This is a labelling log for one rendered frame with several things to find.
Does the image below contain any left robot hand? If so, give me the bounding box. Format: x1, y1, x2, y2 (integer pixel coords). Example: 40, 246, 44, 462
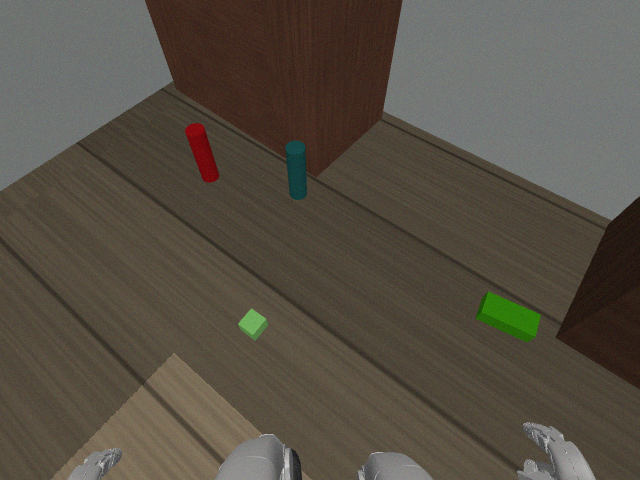
67, 448, 122, 480

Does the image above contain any right robot hand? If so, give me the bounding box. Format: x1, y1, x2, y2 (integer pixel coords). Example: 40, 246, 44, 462
517, 422, 596, 480

